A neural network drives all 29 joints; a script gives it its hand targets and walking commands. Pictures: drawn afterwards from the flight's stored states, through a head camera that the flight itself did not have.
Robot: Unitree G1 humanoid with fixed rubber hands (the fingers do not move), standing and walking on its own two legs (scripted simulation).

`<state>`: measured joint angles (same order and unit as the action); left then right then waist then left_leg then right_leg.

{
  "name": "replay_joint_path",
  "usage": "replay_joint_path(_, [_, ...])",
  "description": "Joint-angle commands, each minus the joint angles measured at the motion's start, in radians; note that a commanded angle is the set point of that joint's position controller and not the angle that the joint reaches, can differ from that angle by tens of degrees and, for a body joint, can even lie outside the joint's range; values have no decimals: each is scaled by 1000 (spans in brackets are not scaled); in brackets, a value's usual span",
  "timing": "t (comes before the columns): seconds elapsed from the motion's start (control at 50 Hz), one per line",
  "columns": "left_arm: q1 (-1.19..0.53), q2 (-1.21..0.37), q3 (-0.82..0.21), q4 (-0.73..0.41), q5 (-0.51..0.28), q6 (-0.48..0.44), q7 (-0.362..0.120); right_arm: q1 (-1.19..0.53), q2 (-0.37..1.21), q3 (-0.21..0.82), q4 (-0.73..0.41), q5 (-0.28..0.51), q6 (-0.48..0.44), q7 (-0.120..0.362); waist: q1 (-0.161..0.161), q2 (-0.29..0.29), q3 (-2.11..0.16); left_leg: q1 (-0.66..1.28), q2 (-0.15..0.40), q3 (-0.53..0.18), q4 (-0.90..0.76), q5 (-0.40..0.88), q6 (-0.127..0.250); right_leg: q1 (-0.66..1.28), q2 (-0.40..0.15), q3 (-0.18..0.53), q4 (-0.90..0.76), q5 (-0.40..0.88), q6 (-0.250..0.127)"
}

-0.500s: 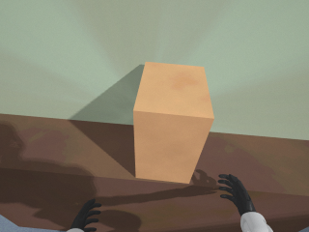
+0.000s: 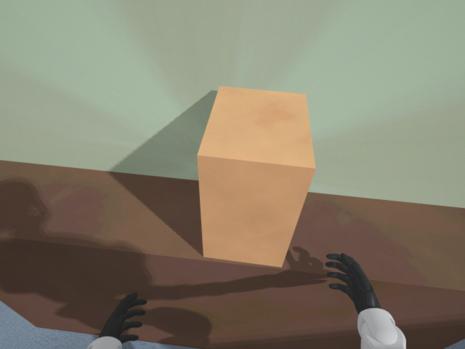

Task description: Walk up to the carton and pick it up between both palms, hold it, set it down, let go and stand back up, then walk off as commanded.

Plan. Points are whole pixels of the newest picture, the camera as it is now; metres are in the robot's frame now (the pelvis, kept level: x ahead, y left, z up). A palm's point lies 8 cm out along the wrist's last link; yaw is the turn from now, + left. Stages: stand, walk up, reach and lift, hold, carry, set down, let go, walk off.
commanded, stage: let go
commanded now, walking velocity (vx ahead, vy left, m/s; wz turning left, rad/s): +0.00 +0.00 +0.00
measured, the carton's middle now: (251, 180) +0.42 -0.02 +0.07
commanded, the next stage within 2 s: stand in 0.18 s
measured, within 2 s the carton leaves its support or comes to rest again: neither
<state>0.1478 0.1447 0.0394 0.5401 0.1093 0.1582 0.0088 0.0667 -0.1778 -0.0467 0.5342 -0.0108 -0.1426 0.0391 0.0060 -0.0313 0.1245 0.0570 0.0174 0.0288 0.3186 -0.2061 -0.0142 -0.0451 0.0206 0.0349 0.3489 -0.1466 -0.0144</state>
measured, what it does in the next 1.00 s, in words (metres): stands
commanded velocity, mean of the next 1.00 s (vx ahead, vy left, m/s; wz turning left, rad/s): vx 0.00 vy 0.00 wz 0.00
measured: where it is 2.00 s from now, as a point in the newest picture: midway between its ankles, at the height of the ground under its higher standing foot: outside the picture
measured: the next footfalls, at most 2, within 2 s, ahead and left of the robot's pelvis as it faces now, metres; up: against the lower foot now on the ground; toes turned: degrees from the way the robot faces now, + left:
none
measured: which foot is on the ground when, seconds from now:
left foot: down 0.00-1.00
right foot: down 0.00-1.00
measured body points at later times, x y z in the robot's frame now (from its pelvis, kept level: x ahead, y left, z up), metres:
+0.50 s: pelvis +0.01 +0.01 -0.01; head +0.00 +0.00 +0.43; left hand +0.14 +0.33 -0.08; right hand +0.23 -0.22 -0.02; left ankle -0.01 +0.13 -0.75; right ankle +0.05 -0.11 -0.75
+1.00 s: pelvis +0.01 +0.03 -0.01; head +0.01 +0.03 +0.44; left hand +0.17 +0.33 -0.09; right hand +0.24 -0.22 -0.02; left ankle -0.01 +0.13 -0.75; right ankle +0.05 -0.11 -0.75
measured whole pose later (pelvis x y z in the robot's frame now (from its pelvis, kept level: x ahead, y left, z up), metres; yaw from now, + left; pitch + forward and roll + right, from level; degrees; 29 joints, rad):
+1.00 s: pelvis +0.01 +0.03 -0.01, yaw -1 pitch -2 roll +0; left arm 0.17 0.36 0.05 0.72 0.01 -0.02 -0.05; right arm 0.18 -0.37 0.01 0.35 0.01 -0.14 0.03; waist 0.01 0.02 0.02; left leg -0.18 0.01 0.08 0.55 -0.34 0.03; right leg -0.26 0.01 0.08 0.52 -0.22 0.03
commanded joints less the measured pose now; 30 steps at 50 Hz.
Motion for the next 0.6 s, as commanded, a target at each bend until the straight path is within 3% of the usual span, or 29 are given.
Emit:
replay_joint_path(0.0, [-71,66,28,-110,-11,-38,2,31,-85,-20,122,-23,110,-26,12,108,109,-401,-4,55,-155,-154,9,178,16,-7,-39,-175,-4])
replay_joint_path(0.06, [-75,51,10,-108,-3,-32,5,36,-94,-26,169,-25,118,-14,-1,144,104,-365,-1,44,-153,-146,-3,148,16,-15,-50,-190,-16])
replay_joint_path(0.1, [-70,75,20,-117,-14,-50,10,27,-78,-10,127,-21,109,-15,42,145,88,-409,-6,51,-161,-132,-3,191,21,-18,-27,-133,-11])
replay_joint_path(0.12, [-83,76,11,-128,-26,-62,7,32,-71,-16,134,-10,109,-24,16,134,79,-376,-8,53,-140,-140,3,160,12,1,-39,-153,-9])
replay_joint_path(0.14, [-83,57,10,-94,-11,-39,12,20,-105,-27,183,-24,115,-10,23,159,87,-378,6,38,-160,-154,0,161,21,-23,-32,-175,-16])
replay_joint_path(0.16, [-96,65,5,-108,-16,-46,10,3,-97,-33,161,-22,118,-16,10,178,88,-415,15,38,-178,-197,12,188,33,-26,-12,-175,-19])
replay_joint_path(0.18, [52,299,77,-82,-104,-96,1,7,-355,-77,-12,-49,83,-27,42,233,75,-301,39,-44,8,-157,16,-152,-86,88,-8,-87,1])
replay_joint_path(0.2, [45,346,90,-40,-95,-134,-4,59,-320,-74,-21,-24,74,-31,-4,195,-21,-245,69,-54,30,-120,27,-145,-107,82,9,-53,6])
replay_joint_path(0.22, [24,310,90,-35,-88,-156,-14,59,-281,-57,-51,-16,75,-28,6,165,-63,-257,74,-61,42,-174,26,-183,-75,48,47,-119,17])
replay_joint_path(0.24, [4,282,75,-31,-81,-165,-24,84,-298,-53,-68,-25,75,-33,-13,139,-56,-276,65,-55,64,-198,29,-210,-72,70,44,-149,12])
replay_joint_path(0.26, [15,293,81,-28,-78,-166,-19,106,-282,-47,-79,-19,68,-34,-11,95,-40,-278,68,-75,78,-238,43,-251,-60,62,47,-199,10])
replay_joint_path(0.28, [16,275,75,-27,-80,-170,-28,92,-314,-52,-89,-33,67,-38,5,120,-78,-333,57,-56,80,-287,40,-232,-53,70,37,-222,13])
replay_joint_path(0.34, [-21,301,77,-12,-74,-170,-44,126,-338,-56,-125,-23,73,-44,-12,56,-66,-343,66,-67,95,-266,38,-270,-52,68,54,-225,2])
replay_joint_path(0.36, [-25,289,72,-6,-77,-178,-54,98,-357,-62,-141,-26,73,-46,-6,118,-20,-366,71,-68,122,-249,54,-296,-69,111,39,-205,-4])
replay_joint_path(0.38, [-18,300,68,7,-77,-180,-57,110,-346,-50,-138,-17,72,-42,1,108,-52,-344,85,-85,106,-234,55,-290,-70,94,63,-174,-11])
replay_joint_path(0.42, [-29,343,78,17,-76,-183,-62,152,-353,-54,-151,-11,68,-41,-17,103,-115,-307,92,-89,129,-167,63,-250,-65,83,111,-84,-11])
replay_joint_path(0.44, [-20,358,86,21,-80,-182,-62,119,-363,-50,-164,-12,66,-38,9,82,-118,-299,106,-99,127,-161,70,-271,-68,84,117,-92,-21])
replay_joint_path(0.48, [-13,348,75,38,-80,-186,-67,149,-359,-44,-154,0,76,-39,-7,78,-97,-309,104,-99,137,-130,65,-269,-77,92,107,-72,-15])
replay_joint_path(0.5, [4,356,74,49,-90,-185,-66,135,-360,-50,-166,1,76,-36,-2,103,-97,-310,102,-101,118,-158,73,-272,-81,105,112,-101,-15])
replay_joint_path(0.52, [14,367,75,50,-90,-186,-70,120,-374,-45,-175,-7,72,-35,15,163,-111,-327,105,-109,107,-125,80,-242,-74,90,136,-97,-16])
replay_joint_path(0.54, [13,355,69,57,-88,-187,-71,89,-368,-46,-177,-5,74,-41,27,102,-118,-329,108,-102,116,-97,69,-241,-64,80,141,-64,-13])
replay_joint_path(0.58, [11,360,66,76,-92,-190,-65,111,-389,-44,-164,-2,74,-43,21,106,-118,-338,108,-107,105,-110,69,-214,-72,83,138,-31,-9])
